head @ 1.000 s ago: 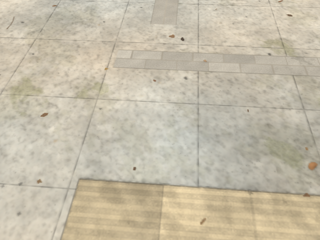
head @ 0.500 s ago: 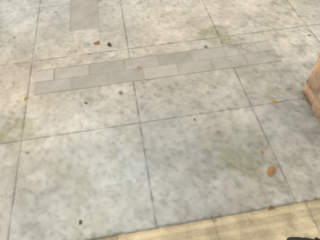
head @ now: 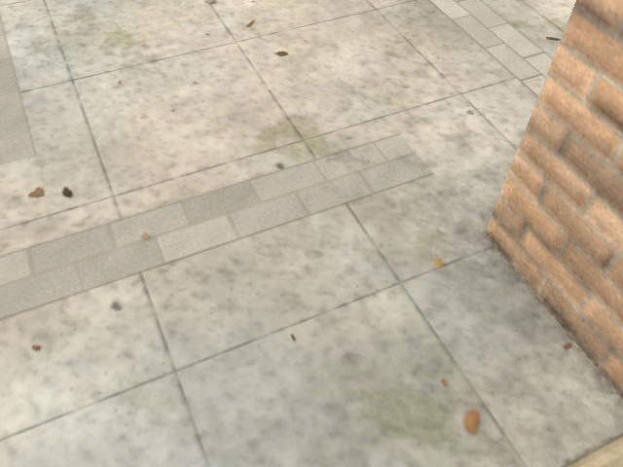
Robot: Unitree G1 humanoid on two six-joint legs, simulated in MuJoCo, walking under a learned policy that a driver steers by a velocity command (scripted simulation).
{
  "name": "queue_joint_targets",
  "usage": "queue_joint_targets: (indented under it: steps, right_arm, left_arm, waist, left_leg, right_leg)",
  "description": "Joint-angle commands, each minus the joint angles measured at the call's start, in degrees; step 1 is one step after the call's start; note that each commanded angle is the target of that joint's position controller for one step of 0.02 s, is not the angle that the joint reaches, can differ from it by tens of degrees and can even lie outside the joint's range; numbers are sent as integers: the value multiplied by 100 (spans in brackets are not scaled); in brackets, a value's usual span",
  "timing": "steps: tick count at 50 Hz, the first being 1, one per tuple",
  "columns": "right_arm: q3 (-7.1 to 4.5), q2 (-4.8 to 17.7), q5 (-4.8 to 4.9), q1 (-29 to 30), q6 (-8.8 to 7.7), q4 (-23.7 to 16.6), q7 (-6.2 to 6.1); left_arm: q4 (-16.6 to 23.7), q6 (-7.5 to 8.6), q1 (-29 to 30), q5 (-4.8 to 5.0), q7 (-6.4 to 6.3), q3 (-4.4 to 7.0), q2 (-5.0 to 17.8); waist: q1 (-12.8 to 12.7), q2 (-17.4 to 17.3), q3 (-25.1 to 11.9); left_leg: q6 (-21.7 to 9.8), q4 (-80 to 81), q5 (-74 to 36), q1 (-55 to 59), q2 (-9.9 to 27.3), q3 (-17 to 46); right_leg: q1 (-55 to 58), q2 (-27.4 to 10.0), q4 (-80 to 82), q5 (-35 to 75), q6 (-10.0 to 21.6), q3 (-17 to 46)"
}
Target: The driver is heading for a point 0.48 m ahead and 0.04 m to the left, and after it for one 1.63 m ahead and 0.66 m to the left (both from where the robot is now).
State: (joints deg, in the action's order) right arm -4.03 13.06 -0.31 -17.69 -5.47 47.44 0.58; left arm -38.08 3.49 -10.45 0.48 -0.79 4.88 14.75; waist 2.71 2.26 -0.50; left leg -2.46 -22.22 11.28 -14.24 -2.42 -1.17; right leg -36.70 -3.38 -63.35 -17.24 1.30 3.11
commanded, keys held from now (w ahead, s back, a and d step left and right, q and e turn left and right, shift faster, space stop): w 0.38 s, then w+q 0.62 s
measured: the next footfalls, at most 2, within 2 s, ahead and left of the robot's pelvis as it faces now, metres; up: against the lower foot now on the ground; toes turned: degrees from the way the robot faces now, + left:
right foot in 0.24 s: +0.27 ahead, -0.15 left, +0.00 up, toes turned -2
left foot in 0.80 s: +0.56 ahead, +0.11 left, +0.00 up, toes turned +11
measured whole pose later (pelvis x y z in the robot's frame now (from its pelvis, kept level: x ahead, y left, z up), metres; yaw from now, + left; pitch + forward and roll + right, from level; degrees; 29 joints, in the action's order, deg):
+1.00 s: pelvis +0.52 +0.03 +0.00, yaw +16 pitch +3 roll +0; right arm -4.0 15.5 0.4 -16.3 -2.6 40.4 1.0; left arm -39.3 6.1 -9.2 -0.8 -0.8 3.0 16.3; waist 1.5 1.2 1.5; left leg -6.0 -23.4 9.5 -16.6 -6.8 2.7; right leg -35.5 -5.2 -63.7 -18.4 -1.9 3.4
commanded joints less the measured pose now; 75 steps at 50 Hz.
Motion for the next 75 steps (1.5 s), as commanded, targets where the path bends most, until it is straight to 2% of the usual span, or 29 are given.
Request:
queue_joint_targets:
  steps: [1, 8, 10, 12, 13, 14, 15, 17, 21, 33, 37, 39, 40, 41, 42, 43, 45, 47, 50, 54, 58, 61, 63, 64, 65, 66, 68, 71, 75]
  right_arm:
    - [-176, 881, 64, 327, -58, -370, -64]
    - [-213, 1139, 203, -215, 75, -143, -22]
    - [-230, 1208, 236, -154, 125, -124, -33]
    - [-164, 1027, 215, -92, 116, -142, -54]
    - [-17, 655, 16, 12, 75, -347, -74]
    - [78, 391, 91, -462, -56, -466, -56]
    - [-47, 898, 183, -154, -107, -406, -41]
    - [-50, 893, 142, 470, -98, -541, -46]
    - [-29, 628, 106, 303, 137, -565, -70]
    - [75, 406, 157, 2033, 189, -1192, 193]
    - [-19, 608, 114, 1877, 216, -1399, 311]
    - [-270, 1034, 119, 486, 236, -1090, 276]
    - [-449, 1540, 121, -486, 272, -907, 165]
    - [-492, 2056, 165, -388, 220, -935, 157]
    - [-375, 1572, 158, -757, 224, -1008, 135]
    - [-311, 1325, 119, -517, 207, -978, 107]
    - [-216, 1046, 117, 245, 205, -1137, 77]
    - [-162, 916, 36, 536, 190, -1252, 52]
    - [-197, 1050, 85, 453, 160, -1159, -35]
    - [-241, 1165, 162, 160, 227, -1009, -131]
    - [-245, 1169, 207, -233, 302, -891, -144]
    - [-257, 1149, 183, -208, 346, -914, -162]
    - [-163, 853, 145, -5, 324, -1056, -141]
    - [-46, 530, 34, -61, 291, -1203, -136]
    - [0, 459, 238, -898, 246, -1307, -136]
    - [-110, 1041, 276, -768, 259, -1127, -155]
    - [-178, 1163, 150, 203, 332, -1314, -146]
    - [-170, 844, 188, 274, 382, -1408, -64]
    - [-101, 643, 145, 589, 450, -1509, -51]
  left_arm:
    - [483, 86, 335, -32, 34, -57, 60]
    - [721, 137, 1287, 94, 197, -77, 198]
    - [708, 161, 1074, 70, 229, -24, 286]
    - [381, 147, -183, -16, 162, 196, 687]
    - [236, 130, -1331, -91, 93, 322, 1205]
    - [160, 129, -1457, -87, 142, 334, 1473]
    - [184, 122, -1399, -12, 148, 227, 1016]
    - [245, 117, -710, -40, 154, 80, 695]
    - [120, 223, -257, -62, 124, 28, 531]
    - [-581, 190, -1022, -29, 18, 139, 910]
    - [-597, 47, -877, 51, -58, 214, 1157]
    - [-551, -30, -751, 66, -141, 218, 1235]
    - [-424, 15, -820, -43, -174, 136, 1054]
    - [-138, 186, -1451, -204, -49, -149, 226]
    - [-120, 406, -851, -22, 52, -77, 720]
    - [58, 494, -325, 167, 86, -30, 880]
    - [126, 528, -32, -72, 0, -35, 838]
    - [162, 384, -198, -126, -12, 17, 847]
    - [218, 241, -44, -172, -35, -45, 623]
    - [385, 270, 846, -155, 21, -164, 365]
    - [538, 344, 1407, -25, 136, -119, 529]
    - [521, 419, 1186, 4, 189, -2, 730]
    - [334, 471, 169, -85, 138, 146, 978]
    - [266, 461, -789, -147, 83, 242, 1345]
    - [35, 386, -1087, -169, 134, 306, 1612]
    - [199, 350, -883, -48, 126, 193, 1032]
    - [252, 260, -436, -99, 73, 62, 690]
    - [98, 264, -184, -132, 66, -2, 503]
    - [-186, 313, -282, -103, 59, 93, 769]
  waist:
    - [-162, -642, -211]
    - [209, -792, 22]
    - [-11, -821, -26]
    - [-620, -642, -710]
    - [-1031, 253, -1577]
    - [-747, 1705, -1993]
    - [-913, 1000, -1607]
    - [-664, 195, -673]
    - [-123, 299, -251]
    - [-778, 97, 378]
    - [-521, 380, 141]
    - [241, 359, -612]
    - [606, -219, -1224]
    - [-84, -1747, -1854]
    - [451, -1207, -2384]
    - [483, -1007, -1558]
    - [15, -245, -689]
    - [-334, -423, -481]
    - [-402, -415, -227]
    - [-72, -607, -125]
    - [164, -738, -123]
    - [-29, -934, -154]
    - [-584, -862, -739]
    - [-904, -86, -1560]
    - [-493, 1977, -2032]
    - [-645, 1114, -1472]
    - [-693, 130, -411]
    - [-388, 390, 26]
    - [-369, 224, 124]
  left_leg:
    - [-1059, 1029, -1551, 470, 1446, 1225]
    - [-845, 781, -1104, 769, 1537, 979]
    - [-724, 401, -1446, 831, 1578, 958]
    - [-422, -1076, -2553, 376, 1150, 485]
    - [-115, -3096, -928, -813, 730, 51]
    - [109, -4622, 2101, -2786, 56, 286]
    - [110, -5261, 2006, -3495, 361, 637]
    - [83, -5073, 985, -3411, 797, 448]
    - [241, -4282, 339, -2701, 1045, 496]
    - [84, -1623, -1472, -2911, 684, 225]
    - [-285, -1367, -237, -2191, 267, -334]
    - [-607, -871, -452, -221, -216, -553]
    - [-962, -943, -942, 1716, 535, 691]
    - [-2118, -415, -121, 3682, 1985, 3965]
    - [-2109, 249, 493, 3976, 2079, 4704]
    - [-1849, 323, 135, 3429, 1909, 3857]
    - [-1561, 439, -966, 1632, 1498, 2763]
    - [-1567, 707, -1520, 710, 1286, 2424]
    - [-1516, 849, -1963, 37, 1076, 1938]
    - [-1121, 676, -1609, -301, 614, 1500]
    - [-1020, 306, -932, 142, 782, 2058]
    - [-887, -195, -804, 552, 922, 2594]
    - [-572, -1352, -1177, 165, 514, 2332]
    - [-309, -3037, 101, -691, 75, 1704]
    - [-3, -4606, 2394, -2615, -403, 1188]
    - [108, -5272, 2055, -3213, 72, 1271]
    - [187, -5329, 1080, -3128, 418, 943]
    - [195, -4845, 692, -2680, 744, 803]
    - [337, -4143, 225, -2930, 869, 718]
  right_leg:
    - [-305, -256, 1061, 608, -95, -37]
    - [446, 86, 2920, 1158, 3, -364]
    - [1000, 238, 3365, 1066, 185, -511]
    - [2910, 236, 3524, 1199, 522, -396]
    - [4546, -1058, 3450, 1621, 971, 1101]
    - [5736, -1988, 4230, 657, 1824, 3535]
    - [5519, -1847, 4460, -43, 1718, 3564]
    - [4120, -1403, 4617, 684, 1416, 2236]
    - [2760, -1034, 5228, 1483, 1270, 1178]
    - [3703, -1104, 5269, 2206, 763, -616]
    - [4189, -1227, 4308, 4734, 528, -947]
    - [3811, -937, 2500, 5868, 261, -1289]
    - [2317, -713, 722, 4135, 17, -1321]
    - [-288, 517, -1311, -1378, -336, -727]
    - [-907, 448, -1825, -1476, -246, 345]
    - [-1320, 209, -1779, -976, -169, 286]
    - [-763, -193, -860, -288, -165, 188]
    - [-175, -313, -448, -151, -251, 207]
    - [-104, -264, 386, 213, -450, 24]
    - [408, 94, 2198, 1791, -523, -92]
    - [717, 365, 3150, 1962, -457, 28]
    - [1151, 432, 3557, 1347, -227, 106]
    - [2839, 72, 3746, 1418, 170, 256]
    - [4412, -1011, 3650, 1383, 548, 1329]
    - [5751, -2126, 4227, 27, 1471, 4016]
    - [5392, -2067, 4478, -1134, 1341, 4088]
    - [3993, -1557, 4635, -307, 956, 2463]
    - [2982, -1098, 5045, 707, 858, 1255]
    - [2983, -1190, 5325, 1599, 1001, 471]
Keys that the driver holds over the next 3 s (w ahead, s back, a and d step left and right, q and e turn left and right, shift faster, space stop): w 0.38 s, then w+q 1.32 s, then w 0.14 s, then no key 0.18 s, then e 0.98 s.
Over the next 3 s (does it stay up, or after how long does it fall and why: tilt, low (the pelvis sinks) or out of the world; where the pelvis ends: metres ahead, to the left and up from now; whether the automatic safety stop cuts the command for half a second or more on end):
stays up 1.05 0.43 0.00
